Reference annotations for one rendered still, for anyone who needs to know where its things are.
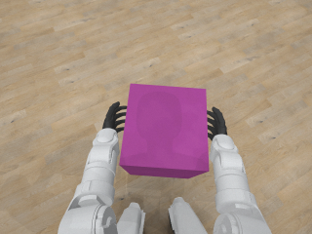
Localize robot left hand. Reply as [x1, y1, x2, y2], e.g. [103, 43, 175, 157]
[102, 101, 128, 134]

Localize robot right thigh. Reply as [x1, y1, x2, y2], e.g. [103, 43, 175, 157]
[168, 201, 208, 234]

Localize robot right upper arm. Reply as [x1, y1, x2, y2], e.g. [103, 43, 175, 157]
[213, 212, 272, 234]

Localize robot right hand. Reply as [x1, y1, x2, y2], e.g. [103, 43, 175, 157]
[207, 106, 228, 140]

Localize carton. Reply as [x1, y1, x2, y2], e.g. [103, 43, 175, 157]
[119, 83, 210, 179]

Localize left robot shin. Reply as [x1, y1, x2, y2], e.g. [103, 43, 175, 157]
[129, 202, 141, 210]

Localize robot left upper arm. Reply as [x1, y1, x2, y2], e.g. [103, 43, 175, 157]
[58, 203, 118, 234]

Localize robot right forearm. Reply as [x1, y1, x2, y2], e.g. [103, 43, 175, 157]
[209, 134, 269, 227]

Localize robot left forearm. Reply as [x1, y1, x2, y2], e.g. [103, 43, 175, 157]
[58, 128, 120, 234]

